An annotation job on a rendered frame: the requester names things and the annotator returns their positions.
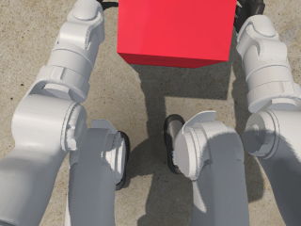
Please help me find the robot shin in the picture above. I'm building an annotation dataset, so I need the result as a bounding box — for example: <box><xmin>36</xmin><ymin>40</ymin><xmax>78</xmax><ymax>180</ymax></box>
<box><xmin>69</xmin><ymin>119</ymin><xmax>121</xmax><ymax>185</ymax></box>
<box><xmin>171</xmin><ymin>110</ymin><xmax>245</xmax><ymax>173</ymax></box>

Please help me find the robot left hand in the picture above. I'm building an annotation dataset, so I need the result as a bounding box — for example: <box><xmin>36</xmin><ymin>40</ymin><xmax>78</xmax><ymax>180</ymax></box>
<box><xmin>96</xmin><ymin>0</ymin><xmax>119</xmax><ymax>11</ymax></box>

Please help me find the robot right shin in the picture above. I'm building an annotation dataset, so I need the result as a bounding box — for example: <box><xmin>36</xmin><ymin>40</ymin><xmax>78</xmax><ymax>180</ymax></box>
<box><xmin>171</xmin><ymin>110</ymin><xmax>245</xmax><ymax>173</ymax></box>

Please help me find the robot right hand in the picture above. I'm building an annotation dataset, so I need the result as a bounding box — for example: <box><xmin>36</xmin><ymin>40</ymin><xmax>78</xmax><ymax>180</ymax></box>
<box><xmin>233</xmin><ymin>0</ymin><xmax>265</xmax><ymax>34</ymax></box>

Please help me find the robot left upper arm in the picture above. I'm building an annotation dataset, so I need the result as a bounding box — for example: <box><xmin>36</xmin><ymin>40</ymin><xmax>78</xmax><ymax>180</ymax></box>
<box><xmin>0</xmin><ymin>93</ymin><xmax>87</xmax><ymax>226</ymax></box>

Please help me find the left robot forearm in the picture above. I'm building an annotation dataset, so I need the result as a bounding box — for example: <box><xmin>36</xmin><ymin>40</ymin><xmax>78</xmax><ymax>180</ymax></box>
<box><xmin>11</xmin><ymin>0</ymin><xmax>105</xmax><ymax>139</ymax></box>

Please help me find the right robot forearm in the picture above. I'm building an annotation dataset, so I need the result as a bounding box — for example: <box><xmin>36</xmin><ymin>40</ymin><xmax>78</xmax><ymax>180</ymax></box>
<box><xmin>236</xmin><ymin>14</ymin><xmax>301</xmax><ymax>114</ymax></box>

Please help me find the robot left shin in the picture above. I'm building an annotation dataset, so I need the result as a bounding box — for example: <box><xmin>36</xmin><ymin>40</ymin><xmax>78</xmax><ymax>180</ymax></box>
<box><xmin>69</xmin><ymin>119</ymin><xmax>121</xmax><ymax>185</ymax></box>

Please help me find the robot right upper arm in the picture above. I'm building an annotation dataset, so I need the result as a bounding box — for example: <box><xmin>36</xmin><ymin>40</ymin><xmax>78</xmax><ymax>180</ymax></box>
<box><xmin>242</xmin><ymin>108</ymin><xmax>301</xmax><ymax>226</ymax></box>

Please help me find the carton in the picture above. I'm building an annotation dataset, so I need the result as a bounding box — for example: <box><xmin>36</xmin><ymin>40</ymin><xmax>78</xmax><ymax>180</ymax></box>
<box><xmin>117</xmin><ymin>0</ymin><xmax>237</xmax><ymax>69</ymax></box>

